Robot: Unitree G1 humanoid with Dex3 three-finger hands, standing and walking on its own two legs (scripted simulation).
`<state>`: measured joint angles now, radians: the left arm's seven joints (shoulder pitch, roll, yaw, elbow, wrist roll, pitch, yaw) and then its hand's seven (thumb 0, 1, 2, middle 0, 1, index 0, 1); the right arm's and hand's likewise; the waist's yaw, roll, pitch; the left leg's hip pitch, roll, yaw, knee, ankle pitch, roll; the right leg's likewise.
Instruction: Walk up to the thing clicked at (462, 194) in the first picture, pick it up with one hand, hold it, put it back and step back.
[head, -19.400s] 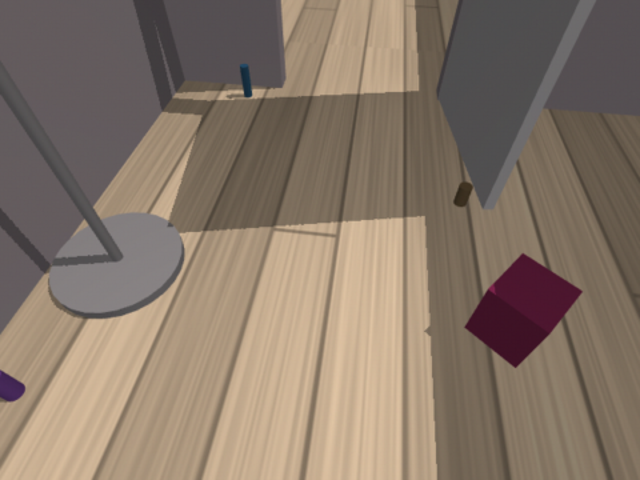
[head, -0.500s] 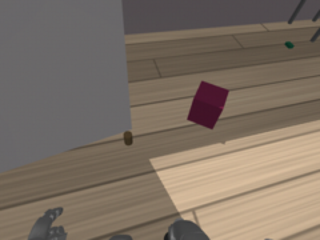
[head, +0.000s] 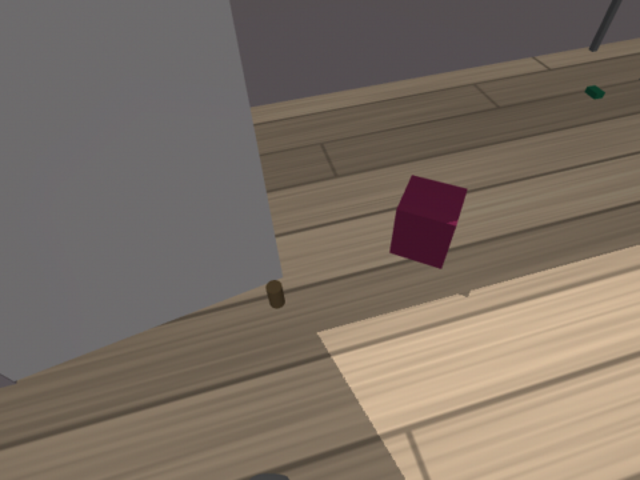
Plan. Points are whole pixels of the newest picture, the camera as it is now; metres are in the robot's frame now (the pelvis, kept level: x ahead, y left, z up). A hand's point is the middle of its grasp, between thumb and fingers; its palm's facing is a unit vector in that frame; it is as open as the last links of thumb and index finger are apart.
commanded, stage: walk up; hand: left
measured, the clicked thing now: (275, 294) +0.80 +0.23 -0.71
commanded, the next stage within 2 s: stand in 0.90 s
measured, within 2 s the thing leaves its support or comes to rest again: neither
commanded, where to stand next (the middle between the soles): +0.42 +0.00 m, yaw +0 degrees
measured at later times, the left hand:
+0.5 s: hand out of the picture +0.14 +0.27 -0.15, palm faces +0.00 -0.93 -0.36, open 7.4 cm
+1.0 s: hand out of the picture +0.12 +0.27 -0.14, palm faces +0.03 -0.94 -0.34, open 7.4 cm
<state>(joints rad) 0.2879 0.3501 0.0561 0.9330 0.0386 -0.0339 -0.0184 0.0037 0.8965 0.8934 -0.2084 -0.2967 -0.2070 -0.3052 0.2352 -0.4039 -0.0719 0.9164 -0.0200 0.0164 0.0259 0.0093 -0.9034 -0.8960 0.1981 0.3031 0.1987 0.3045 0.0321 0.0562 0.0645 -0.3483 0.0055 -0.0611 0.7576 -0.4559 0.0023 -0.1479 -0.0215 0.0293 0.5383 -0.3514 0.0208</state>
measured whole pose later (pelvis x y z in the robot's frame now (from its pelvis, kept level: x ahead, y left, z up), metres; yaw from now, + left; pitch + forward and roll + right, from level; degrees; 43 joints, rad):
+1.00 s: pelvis +0.04 +0.01 +0.01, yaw +2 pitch -2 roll +0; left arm 0.07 0.35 0.02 1.11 0.01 0.00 -0.01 0.00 0.90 0.89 -0.20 -0.30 -0.20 -0.30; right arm 0.06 -0.34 -0.02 1.10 -0.01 -0.01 0.01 0.01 -0.90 -0.90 0.20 0.30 0.20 0.30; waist 0.01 0.00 0.07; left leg -0.12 -0.01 -0.03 0.39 -0.22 0.00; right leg -0.15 -0.03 -0.02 0.38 -0.19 0.02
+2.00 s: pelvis +0.05 +0.00 +0.02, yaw +2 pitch -2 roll +0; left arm 0.16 0.35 0.05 1.07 0.03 -0.03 -0.04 0.00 0.90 0.89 -0.21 -0.30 -0.21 -0.30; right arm 0.19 -0.37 -0.04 1.09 -0.03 0.00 0.04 0.01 -0.90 -0.90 0.20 0.30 0.20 0.30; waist 0.00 0.02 0.03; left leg -0.20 0.03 -0.01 0.60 -0.44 0.02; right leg -0.13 0.00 -0.03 0.37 -0.27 -0.04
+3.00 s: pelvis +0.34 +0.00 +0.00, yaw -3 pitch -3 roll +0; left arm 0.22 0.36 0.03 0.81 0.01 -0.02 -0.02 0.00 0.90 0.89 -0.21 -0.30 -0.21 -0.31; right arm 0.27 -0.40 -0.05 0.84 0.00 -0.05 0.00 0.01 -0.90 -0.90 0.20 0.30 0.20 0.30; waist 0.01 0.02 0.13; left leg -0.45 0.04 -0.02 0.80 -0.30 -0.01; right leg -0.22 0.02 -0.04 0.56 -0.29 -0.05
